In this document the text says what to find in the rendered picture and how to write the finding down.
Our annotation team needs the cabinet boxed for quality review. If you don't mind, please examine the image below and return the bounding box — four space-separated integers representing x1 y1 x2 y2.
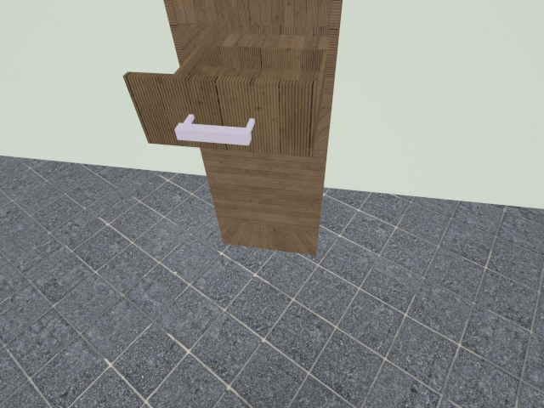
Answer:
163 0 343 256

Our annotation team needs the drawer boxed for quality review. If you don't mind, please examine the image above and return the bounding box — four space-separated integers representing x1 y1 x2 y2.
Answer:
123 45 328 157

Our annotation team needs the handle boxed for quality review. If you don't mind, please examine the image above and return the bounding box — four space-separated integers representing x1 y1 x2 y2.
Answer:
174 114 255 145

